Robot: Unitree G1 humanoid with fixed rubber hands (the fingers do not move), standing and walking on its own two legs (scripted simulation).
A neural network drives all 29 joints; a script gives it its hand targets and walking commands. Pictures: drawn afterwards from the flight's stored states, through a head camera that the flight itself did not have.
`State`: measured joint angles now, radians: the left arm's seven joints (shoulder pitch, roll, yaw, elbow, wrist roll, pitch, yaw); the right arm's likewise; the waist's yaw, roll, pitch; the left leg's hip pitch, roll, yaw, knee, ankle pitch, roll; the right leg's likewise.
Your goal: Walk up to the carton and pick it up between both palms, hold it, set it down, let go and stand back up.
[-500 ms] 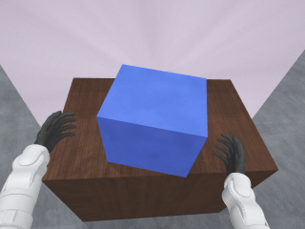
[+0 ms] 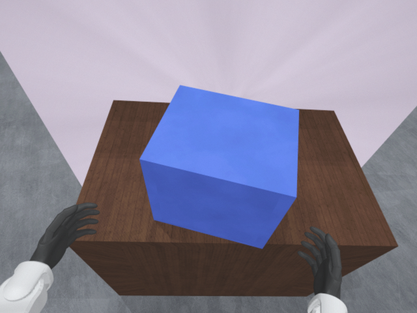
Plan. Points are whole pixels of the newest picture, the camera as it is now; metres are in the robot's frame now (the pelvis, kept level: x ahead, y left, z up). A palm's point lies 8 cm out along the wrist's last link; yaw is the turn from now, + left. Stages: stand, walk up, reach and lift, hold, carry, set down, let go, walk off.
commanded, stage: set down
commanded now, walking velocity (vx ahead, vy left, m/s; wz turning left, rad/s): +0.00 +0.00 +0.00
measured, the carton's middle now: (221, 168) +0.42 +0.00 -0.01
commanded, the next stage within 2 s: let go in 1.58 s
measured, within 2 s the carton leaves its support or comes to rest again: neither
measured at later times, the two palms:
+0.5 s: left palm (55, 279) +0.17 +0.28 -0.02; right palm (319, 289) +0.17 -0.18 -0.02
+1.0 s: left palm (86, 284) +0.17 +0.24 -0.05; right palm (330, 291) +0.18 -0.21 -0.05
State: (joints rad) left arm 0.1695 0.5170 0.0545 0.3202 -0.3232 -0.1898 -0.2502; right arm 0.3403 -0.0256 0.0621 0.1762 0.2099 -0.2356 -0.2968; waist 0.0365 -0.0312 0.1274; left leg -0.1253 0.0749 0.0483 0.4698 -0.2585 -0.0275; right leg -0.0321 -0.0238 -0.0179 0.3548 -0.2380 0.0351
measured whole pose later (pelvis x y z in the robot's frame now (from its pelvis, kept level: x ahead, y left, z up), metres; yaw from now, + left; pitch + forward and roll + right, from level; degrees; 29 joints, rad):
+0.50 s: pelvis +0.00 +0.00 +0.00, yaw +0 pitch -7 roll -2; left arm 0.28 0.47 0.00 0.34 -0.28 -0.24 -0.22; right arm 0.31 -0.01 0.02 0.38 0.15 -0.33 -0.25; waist 0.06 -0.02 0.14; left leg -0.10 0.07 0.05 0.50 -0.28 -0.03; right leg -0.01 -0.02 -0.01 0.39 -0.27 0.03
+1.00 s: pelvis +0.00 -0.01 +0.00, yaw +0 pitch -7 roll -1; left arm 0.20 0.32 -0.01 0.52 -0.15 -0.10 -0.15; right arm 0.20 -0.11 0.01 0.59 0.09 -0.29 -0.12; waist 0.03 -0.01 0.11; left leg -0.06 0.07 0.05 0.41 -0.23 -0.04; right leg 0.00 -0.02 -0.02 0.37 -0.25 0.02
